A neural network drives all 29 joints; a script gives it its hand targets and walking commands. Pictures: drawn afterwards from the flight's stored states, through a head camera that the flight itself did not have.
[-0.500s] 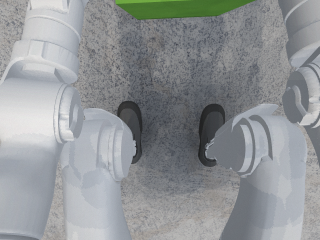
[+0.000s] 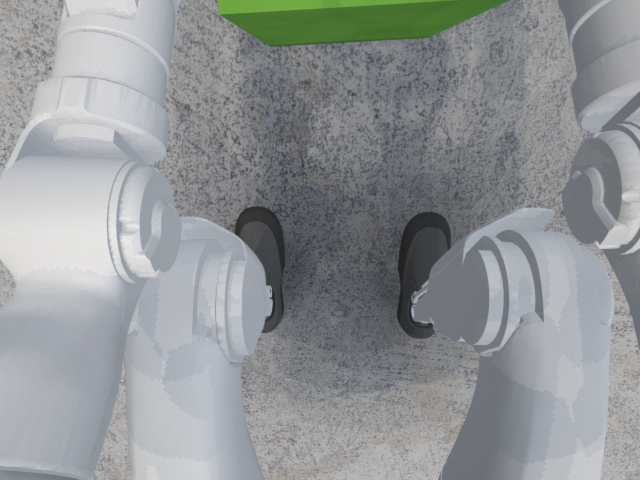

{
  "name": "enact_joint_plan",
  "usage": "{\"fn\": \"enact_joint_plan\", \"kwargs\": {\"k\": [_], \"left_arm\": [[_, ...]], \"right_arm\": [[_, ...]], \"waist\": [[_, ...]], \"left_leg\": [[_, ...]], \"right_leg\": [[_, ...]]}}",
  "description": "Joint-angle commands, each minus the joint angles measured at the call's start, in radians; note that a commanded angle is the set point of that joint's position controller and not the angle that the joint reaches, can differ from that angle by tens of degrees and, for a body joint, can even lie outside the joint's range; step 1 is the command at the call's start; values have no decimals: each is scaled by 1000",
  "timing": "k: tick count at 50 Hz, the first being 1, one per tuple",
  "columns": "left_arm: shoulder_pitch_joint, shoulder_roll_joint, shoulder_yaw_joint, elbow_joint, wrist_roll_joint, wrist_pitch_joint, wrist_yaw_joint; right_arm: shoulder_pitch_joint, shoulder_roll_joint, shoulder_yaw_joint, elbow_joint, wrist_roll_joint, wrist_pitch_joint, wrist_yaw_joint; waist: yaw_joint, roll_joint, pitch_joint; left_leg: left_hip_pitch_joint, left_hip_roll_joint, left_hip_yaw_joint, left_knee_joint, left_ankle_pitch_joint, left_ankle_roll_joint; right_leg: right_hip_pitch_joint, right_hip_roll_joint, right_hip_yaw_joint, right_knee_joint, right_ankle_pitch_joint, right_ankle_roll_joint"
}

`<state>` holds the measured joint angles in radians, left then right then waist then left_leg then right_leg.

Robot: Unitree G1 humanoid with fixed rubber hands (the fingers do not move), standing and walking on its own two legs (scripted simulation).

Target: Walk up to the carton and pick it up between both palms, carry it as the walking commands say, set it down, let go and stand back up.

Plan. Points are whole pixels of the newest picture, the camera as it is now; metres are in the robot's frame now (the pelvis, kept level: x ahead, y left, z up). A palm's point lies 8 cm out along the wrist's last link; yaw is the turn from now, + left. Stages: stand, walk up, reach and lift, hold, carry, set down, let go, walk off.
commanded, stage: reach and lift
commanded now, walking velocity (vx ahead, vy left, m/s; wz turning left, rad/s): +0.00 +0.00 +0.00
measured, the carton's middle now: out of the picture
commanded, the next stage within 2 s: none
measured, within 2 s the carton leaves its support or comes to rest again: leaves its support in 0.50 s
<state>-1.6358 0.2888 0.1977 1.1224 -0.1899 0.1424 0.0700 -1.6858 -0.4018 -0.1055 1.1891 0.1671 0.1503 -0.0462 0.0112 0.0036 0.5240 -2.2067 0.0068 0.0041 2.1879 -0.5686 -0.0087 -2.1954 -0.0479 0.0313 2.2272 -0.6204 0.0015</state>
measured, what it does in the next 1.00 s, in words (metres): stands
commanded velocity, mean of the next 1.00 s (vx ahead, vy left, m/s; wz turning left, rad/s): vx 0.00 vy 0.00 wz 0.00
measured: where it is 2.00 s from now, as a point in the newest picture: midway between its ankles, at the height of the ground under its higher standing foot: (340, 291)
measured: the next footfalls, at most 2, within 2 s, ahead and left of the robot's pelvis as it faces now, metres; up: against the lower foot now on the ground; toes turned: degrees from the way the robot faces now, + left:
none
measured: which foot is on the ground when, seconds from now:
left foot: down 0.00-1.00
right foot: down 0.00-1.00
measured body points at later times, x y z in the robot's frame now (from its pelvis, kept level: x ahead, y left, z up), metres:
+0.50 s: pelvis +0.00 +0.00 -0.01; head +0.38 -0.01 +0.21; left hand +0.59 +0.14 -0.18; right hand +0.60 -0.16 -0.17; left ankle +0.12 +0.12 -0.34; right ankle +0.10 -0.13 -0.34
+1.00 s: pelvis -0.01 +0.00 +0.01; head +0.36 -0.01 +0.25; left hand +0.59 +0.14 -0.11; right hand +0.61 -0.16 -0.10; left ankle +0.12 +0.12 -0.34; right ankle +0.10 -0.13 -0.34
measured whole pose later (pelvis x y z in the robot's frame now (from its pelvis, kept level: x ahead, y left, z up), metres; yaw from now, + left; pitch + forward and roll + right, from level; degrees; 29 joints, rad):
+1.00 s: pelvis -0.01 +0.00 +0.01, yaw +0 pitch +29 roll +2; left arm -1.62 0.29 0.23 0.91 -0.15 0.39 0.16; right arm -1.67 -0.34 -0.20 0.93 0.07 0.40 -0.10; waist 0.01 0.00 0.53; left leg -2.09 0.01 0.00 2.17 -0.57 -0.01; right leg -2.09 -0.03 0.04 2.21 -0.61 0.00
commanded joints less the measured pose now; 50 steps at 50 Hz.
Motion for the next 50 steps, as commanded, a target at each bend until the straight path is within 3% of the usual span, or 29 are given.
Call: {"fn": "enact_joint_plan", "kwargs": {"k": [1, 4, 5, 8, 10, 11, 12, 13, 14, 17, 18, 19, 23, 25, 26, 27, 28, 29, 31, 33, 34, 35, 38, 39, 40, 43, 44, 46, 50], "left_arm": [[-490, -895, -198, -268, 40, 22, -231], [-575, -879, -266, -299, -30, 31, -236], [-543, -900, -249, -304, -27, 32, -238], [-515, -907, -257, -260, -16, 50, -237], [-545, -885, -283, -306, -38, 43, -242], [-572, -927, -296, -321, -51, 39, -239], [-536, -912, -292, -300, -53, 41, -238], [-638, -906, -306, -346, -65, 42, -227], [-628, -910, -285, -338, -51, 45, -227], [-619, -929, -292, -362, -74, 56, -227], [-673, -931, -320, -490, -107, 45, -219], [-679, -937, -289, -402, -82, 49, -217], [-789, -972, -381, -630, -148, 65, -188], [-751, -933, -326, -511, -90, 87, -185], [-794, -956, -366, -608, -132, 87, -170], [-797, -958, -379, -651, -114, 88, -172], [-824, -966, -355, -617, -117, 96, -168], [-731, -943, -272, -470, -59, 115, -176], [-816, -998, -320, -608, -87, 119, -182], [-813, -1020, -315, -582, -72, 127, -191], [-768, -997, -266, -473, -45, 142, -194], [-751, -1040, -281, -545, -63, 142, -197], [-814, -1063, -300, -581, -72, 169, -205], [-874, -1072, -314, -643, -83, 158, -197], [-804, -1028, -284, -587, -48, 173, -192], [-811, -1104, -288, -621, -55, 192, -199], [-802, -1066, -227, -523, -9, 189, -204], [-877, -1071, -312, -693, -59, 185, -210], [-829, -1118, -279, -629, -55, 206, -209]], "right_arm": [[-442, 984, 180, -248, -2, 24, 304], [-509, 939, 209, -356, 36, 19, 298], [-475, 942, 200, -297, 11, 31, 302], [-474, 974, 201, -289, 38, 36, 309], [-439, 1028, 238, -271, 43, 48, 309], [-523, 980, 236, -321, 60, 40, 301], [-540, 982, 244, -356, 69, 33, 301], [-552, 958, 227, -350, 59, 36, 292], [-554, 953, 240, -368, 55, 40, 293], [-554, 1006, 273, -413, 55, 50, 280], [-615, 1003, 304, -517, 103, 53, 272], [-618, 1027, 283, -429, 94, 56, 274], [-743, 999, 354, -654, 158, 64, 242], [-692, 1056, 299, -559, 117, 85, 234], [-745, 1049, 357, -679, 135, 82, 222], [-710, 1063, 310, -610, 129, 96, 224], [-746, 1072, 336, -612, 145, 105, 227], [-697, 1067, 262, -511, 89, 120, 227], [-728, 1079, 271, -578, 105, 134, 240], [-623, 1121, 233, -437, 48, 159, 242], [-677, 1129, 203, -481, 45, 153, 247], [-664, 1166, 252, -494, 47, 166, 255], [-681, 1099, 247, -579, 31, 176, 258], [-724, 1094, 232, -545, 31, 181, 246], [-677, 1144, 210, -535, 10, 189, 245], [-692, 1189, 224, -570, 39, 204, 255], [-634, 1171, 146, -419, -21, 212, 263], [-614, 1210, 198, -518, -4, 224, 265], [-659, 1191, 192, -562, -24, 229, 259]], "waist": [[8, -58, -1201], [-48, -18, -1279], [-40, -80, -1253], [-3, -45, -1218], [-31, -107, -1289], [-19, -20, -1313], [-11, -46, -1338], [-60, -45, -1369], [-8, -42, -1391], [-32, -99, -1499], [-2, -75, -1717], [27, -42, -1618], [-12, -23, -2064], [11, -67, -2006], [-33, -136, -2147], [-3, -35, -2135], [14, -83, -2114], [-7, -103, -1942], [-31, -35, -2089], [-59, -81, -1995], [-13, -53, -1920], [-40, -127, -1998], [-30, -15, -2125], [-61, -39, -2134], [-19, -72, -2042], [-14, -55, -2156], [-19, -40, -1969], [-21, -33, -2165], [-58, -64, -2214]], "left_leg": [[628, -123, 80, -62, 358, 8], [683, -118, 56, -45, 355, 13], [634, -114, 59, -63, 346, 21], [630, -111, 58, -76, 330, 25], [652, -109, 57, -62, 352, 23], [713, -118, 85, -43, 381, 17], [718, -117, 79, -61, 373, 17], [690, -110, 68, -58, 371, 15], [726, -119, 85, -77, 376, 16], [695, -117, 67, -69, 413, 16], [824, -133, 77, -73, 512, 25], [742, -130, 99, -62, 485, 17], [1046, -141, 87, -64, 601, 12], [894, -138, 101, -81, 523, 23], [990, -129, 91, -80, 585, 18], [1004, -141, 98, -112, 568, 9], [976, -140, 96, -108, 518, 16], [876, -133, 102, -115, 456, 26], [953, -123, 102, -121, 455, 2], [858, -132, 103, -146, 389, 8], [854, -134, 121, -149, 382, 10], [892, -132, 98, -169, 413, 15], [962, -133, 119, -154, 426, -13], [993, -135, 100, -155, 441, 4], [934, -139, 95, -164, 437, 17], [946, -151, 119, -186, 430, 1], [827, -144, 118, -189, 352, 6], [970, -148, 115, -204, 433, -11], [970, -153, 112, -208, 438, -2]], "right_leg": [[533, 142, -95, -141, 360, -10], [497, 135, -81, -144, 365, -24], [535, 136, -95, -141, 369, -11], [456, 140, -91, -129, 344, -18], [535, 139, -101, -134, 376, -17], [533, 136, -86, -138, 388, -20], [515, 145, -103, -137, 356, -7], [537, 136, -107, -141, 396, -22], [588, 137, -99, -152, 376, -14], [684, 144, -89, -151, 468, -24], [805, 154, -106, -128, 556, -9], [715, 148, -86, -151, 524, -12], [917, 158, -106, -152, 615, -7], [888, 153, -121, -146, 588, 2], [994, 162, -122, -161, 674, 10], [937, 169, -119, -162, 625, 2], [931, 161, -110, -180, 571, 1], [808, 164, -143, -182, 491, 6], [905, 158, -119, -212, 500, -10], [853, 166, -136, -210, 443, -9], [788, 154, -131, -230, 409, 2], [894, 160, -127, -242, 478, 1], [941, 159, -108, -248, 475, -15], [948, 160, -133, -215, 500, -3], [868, 173, -129, -225, 472, 0], [952, 170, -120, -276, 475, -9], [839, 163, -125, -257, 408, -9], [946, 169, -113, -268, 482, -9], [959, 171, -127, -274, 507, -9]]}}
